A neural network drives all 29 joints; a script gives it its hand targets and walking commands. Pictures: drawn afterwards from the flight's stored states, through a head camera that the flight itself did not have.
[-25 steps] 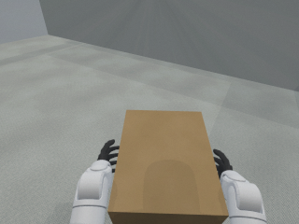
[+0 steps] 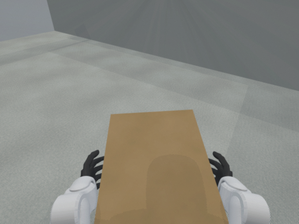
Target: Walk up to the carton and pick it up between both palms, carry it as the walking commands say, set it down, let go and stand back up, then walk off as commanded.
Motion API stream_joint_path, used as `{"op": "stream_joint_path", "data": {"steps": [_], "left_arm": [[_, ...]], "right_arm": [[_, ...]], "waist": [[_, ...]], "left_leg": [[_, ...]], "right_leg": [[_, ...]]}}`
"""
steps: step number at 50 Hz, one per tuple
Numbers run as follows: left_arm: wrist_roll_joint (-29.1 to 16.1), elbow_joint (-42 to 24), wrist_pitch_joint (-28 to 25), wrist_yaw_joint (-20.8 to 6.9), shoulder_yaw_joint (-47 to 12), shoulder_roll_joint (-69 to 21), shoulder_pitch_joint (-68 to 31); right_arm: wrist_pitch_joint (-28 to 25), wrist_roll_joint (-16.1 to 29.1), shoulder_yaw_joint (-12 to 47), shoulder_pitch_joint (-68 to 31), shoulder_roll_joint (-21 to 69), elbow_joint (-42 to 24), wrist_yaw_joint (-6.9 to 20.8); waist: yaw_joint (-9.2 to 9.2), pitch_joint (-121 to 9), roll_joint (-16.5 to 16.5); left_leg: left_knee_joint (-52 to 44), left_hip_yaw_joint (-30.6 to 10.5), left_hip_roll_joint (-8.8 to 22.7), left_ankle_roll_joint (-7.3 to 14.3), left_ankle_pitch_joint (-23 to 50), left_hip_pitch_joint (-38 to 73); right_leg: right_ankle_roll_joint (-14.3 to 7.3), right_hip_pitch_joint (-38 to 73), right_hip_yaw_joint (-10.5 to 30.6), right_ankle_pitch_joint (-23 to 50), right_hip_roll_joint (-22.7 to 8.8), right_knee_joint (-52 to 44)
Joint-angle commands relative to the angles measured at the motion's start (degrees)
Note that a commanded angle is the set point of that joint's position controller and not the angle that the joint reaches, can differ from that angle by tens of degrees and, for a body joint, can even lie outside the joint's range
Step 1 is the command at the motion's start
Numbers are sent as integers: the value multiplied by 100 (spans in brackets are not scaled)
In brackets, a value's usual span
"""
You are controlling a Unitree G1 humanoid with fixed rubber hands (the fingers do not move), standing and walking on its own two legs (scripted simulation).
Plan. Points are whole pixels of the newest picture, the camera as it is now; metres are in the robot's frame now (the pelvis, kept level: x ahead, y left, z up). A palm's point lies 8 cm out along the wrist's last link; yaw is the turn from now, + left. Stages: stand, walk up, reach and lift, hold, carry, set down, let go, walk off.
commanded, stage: carry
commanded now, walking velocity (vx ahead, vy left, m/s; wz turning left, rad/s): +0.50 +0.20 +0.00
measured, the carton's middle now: (156, 183) +0.26 +0.00 +0.03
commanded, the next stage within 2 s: none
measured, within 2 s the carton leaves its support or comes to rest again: neither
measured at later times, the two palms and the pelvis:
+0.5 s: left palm (75, 118) +0.46 +0.30 +0.07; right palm (164, 114) +0.50 -0.02 +0.08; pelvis +0.26 +0.11 +0.00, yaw +4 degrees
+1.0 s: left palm (73, 77) +0.77 +0.42 +0.07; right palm (138, 76) +0.81 +0.10 +0.08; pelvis +0.57 +0.24 +0.01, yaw +5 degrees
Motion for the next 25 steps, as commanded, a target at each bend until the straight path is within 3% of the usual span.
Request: {"op": "stream_joint_path", "data": {"steps": [1,2,3,4,5,6,7,8,9,10,11,12,13,14,15,16,17,18,19,20,21,22,23,24,25], "left_arm": [[-1641,-1397,68,-637,-4133,-4126,-3547],[-1499,-1112,82,-663,-3925,-4013,-3165],[-1525,-917,83,-781,-3849,-4175,-3114],[-1333,-397,131,-803,-3599,-4135,-2707],[-1361,-668,58,-828,-3624,-4165,-2829],[-1323,-537,52,-854,-3611,-4260,-2711],[-1300,-505,60,-867,-3592,-4399,-2591],[-1349,-693,-37,-898,-3656,-4546,-3008],[-1206,-535,-6,-883,-3554,-4635,-2659],[-1300,-770,-123,-865,-3637,-4712,-2796],[-1167,-858,-125,-798,-3580,-4613,-2632],[-1211,-1331,-192,-737,-3788,-4552,-2997],[-1024,-1047,-179,-701,-3575,-4401,-2780],[-659,-396,-95,-643,-3298,-4073,-2078],[-749,-638,-171,-614,-3467,-4532,-2173],[-900,-994,-270,-637,-3552,-4771,-2515],[-938,-1056,-263,-657,-3539,-4758,-2491],[-1074,-1204,-251,-657,-3691,-4820,-2884],[-1227,-1315,-223,-648,-3983,-4841,-3152],[-1298,-1239,-200,-688,-3994,-4756,-2846],[-1560,-1606,-251,-727,-4332,-4886,-3224],[-1649,-1791,-281,-726,-4421,-4854,-3508],[-1633,-1504,-220,-768,-4349,-4733,-3168],[-1778,-1734,-251,-772,-4575,-4893,-3407],[-1593,-1606,-137,-797,-4481,-4633,-3140]], "right_arm": [[-210,955,3549,-2370,4110,-994,486],[-203,989,3704,-2543,3981,-1263,468],[-186,1019,3844,-2752,4181,-1348,509],[-117,1030,3883,-2829,4071,-1182,528],[-147,1154,3997,-3000,4163,-1382,580],[-144,1212,4117,-3003,4309,-1286,631],[-176,1299,4187,-3112,4282,-1521,668],[-197,1381,4404,-3494,4566,-1703,690],[-157,1497,4570,-3584,4559,-1859,723],[-224,1546,4620,-3460,4691,-1916,728],[-168,1614,4609,-3298,4760,-1635,769],[-156,1568,4530,-3157,4750,-1450,831],[-104,1574,4565,-3375,4544,-1718,837],[20,1557,4589,-3343,4127,-1491,902],[-123,1845,4705,-3768,4371,-2034,980],[-196,2022,4822,-4069,4590,-2131,1049],[-158,1977,4774,-3756,4589,-2008,1068],[-138,1790,4552,-3394,4674,-1625,1089],[-238,1587,4184,-3178,4509,-1580,1037],[-234,1431,4099,-2722,4475,-1402,1013],[-323,1302,4037,-2454,4668,-1424,1002],[-341,1306,4016,-2583,4743,-1371,987],[-369,1254,3993,-2585,4537,-1463,953],[-415,1186,3911,-2437,4680,-1315,944],[-395,1095,3797,-2057,4302,-1228,896]], "waist": [[-445,-857,1891],[-402,-863,811],[-343,-587,210],[-300,-288,99],[-267,-264,297],[-275,-125,439],[-269,-101,852],[-240,-351,382],[-218,-132,595],[-158,-692,362],[-72,-888,548],[96,-1054,13],[188,-1160,-1338],[140,-529,-1512],[183,-608,-771],[195,-698,-190],[124,-620,49],[89,-633,209],[63,-384,297],[72,-393,94],[15,-739,-142],[-2,-722,-287],[-138,-770,-250],[-225,-1020,495],[-418,-1106,1926]], "left_leg": [[-1229,-3164,1921,1160,3341,4204],[-1298,-3245,2033,1179,2738,4022],[-1640,-2898,2122,1203,1737,3140],[-1784,-2523,2050,1039,1632,2856],[-1941,-2125,1893,922,1319,2496],[-2063,-1908,1842,748,1043,2102],[-2172,-1823,1702,656,1312,1922],[-2020,-1538,1628,651,964,1617],[-1810,-1196,1446,548,1413,1543],[-1153,-891,1274,475,2076,1481],[-591,-592,1071,198,2285,611],[470,-168,711,-228,2679,-706],[2258,-292,199,-493,1176,-2086],[3301,-958,133,-617,-887,-2975],[4011,-1741,532,-600,-1244,-3247],[4084,-1681,542,-583,-1287,-3353],[3349,-1885,921,-596,-1080,-3304],[2562,-1779,1002,-542,-1038,-2874],[1631,-1773,1024,-481,-1489,-2708],[857,-1053,724,-470,-1340,-1982],[374,-795,612,-391,-536,-1082],[-117,-258,250,-383,-350,-164],[-669,90,35,-386,187,751],[-888,52,-112,-338,521,2013],[-1266,-1004,518,-176,286,3119]], "right_leg": [[-117,-3907,-121,-1124,714,2215],[-203,-3942,93,-1111,594,2173],[-231,-3662,115,-968,360,1886],[-230,-3619,48,-683,303,1782],[-269,-3183,-9,-281,279,1527],[-287,-2757,-303,15,503,928],[-302,-2477,-390,464,498,744],[-363,-1682,-485,609,668,252],[-370,-1555,-709,618,763,1],[-442,-631,-685,1133,815,-696],[-569,665,-556,1359,705,-840],[-940,2115,281,946,51,-958],[-1712,2979,2936,-37,-1549,-2039],[-2303,2707,4010,517,-2072,-2525],[-2515,2564,3762,1798,-2082,-2032],[-2404,2684,3558,2395,-2016,-1905],[-2020,2592,3063,2451,-1906,-1887],[-1777,1993,2654,1749,-1926,-2104],[-1703,1733,2271,1973,-1824,-1985],[-1438,1193,1428,2110,-1600,-2131],[-1174,903,804,2227,-1467,-2019],[-1050,191,423,1421,-1269,-2064],[-881,-87,-45,1852,-953,-1379],[-589,-789,-565,2203,-453,-429],[-122,-1975,-873,1370,132,964]]}}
